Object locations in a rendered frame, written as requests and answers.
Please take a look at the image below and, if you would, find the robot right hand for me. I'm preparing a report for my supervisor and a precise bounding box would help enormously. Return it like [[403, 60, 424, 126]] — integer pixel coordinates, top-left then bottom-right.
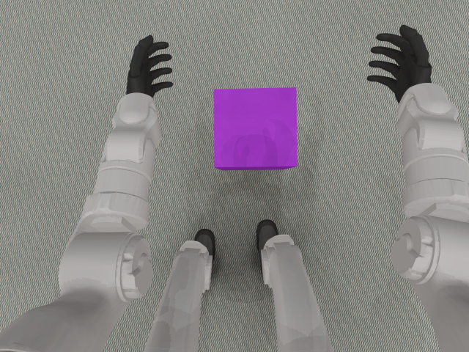
[[366, 25, 432, 103]]

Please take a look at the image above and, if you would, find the right robot upper arm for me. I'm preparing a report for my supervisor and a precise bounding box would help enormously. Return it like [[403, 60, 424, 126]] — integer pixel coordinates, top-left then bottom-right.
[[391, 214, 469, 352]]

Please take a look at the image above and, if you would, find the robot left hand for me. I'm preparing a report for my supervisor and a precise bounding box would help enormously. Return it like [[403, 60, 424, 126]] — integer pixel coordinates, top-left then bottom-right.
[[126, 35, 173, 98]]

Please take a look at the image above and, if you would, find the robot right shin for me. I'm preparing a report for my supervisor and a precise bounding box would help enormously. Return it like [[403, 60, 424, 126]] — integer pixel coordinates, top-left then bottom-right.
[[264, 235, 303, 259]]

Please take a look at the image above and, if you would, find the right robot forearm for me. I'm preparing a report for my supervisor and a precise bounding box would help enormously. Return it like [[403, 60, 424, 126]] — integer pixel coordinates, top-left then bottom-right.
[[396, 83, 469, 223]]

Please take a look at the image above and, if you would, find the right robot thigh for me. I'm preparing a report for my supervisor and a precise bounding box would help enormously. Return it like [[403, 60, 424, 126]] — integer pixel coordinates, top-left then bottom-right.
[[261, 242, 334, 352]]

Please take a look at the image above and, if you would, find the left robot upper arm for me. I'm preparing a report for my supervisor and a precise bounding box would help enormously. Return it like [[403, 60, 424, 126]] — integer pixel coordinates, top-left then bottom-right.
[[0, 232, 153, 352]]

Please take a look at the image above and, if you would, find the carton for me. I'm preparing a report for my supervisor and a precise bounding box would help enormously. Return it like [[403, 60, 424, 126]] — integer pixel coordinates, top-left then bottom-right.
[[213, 87, 298, 170]]

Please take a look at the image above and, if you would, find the left robot forearm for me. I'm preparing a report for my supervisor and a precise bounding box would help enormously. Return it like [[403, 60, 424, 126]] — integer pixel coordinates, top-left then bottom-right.
[[59, 92, 162, 289]]

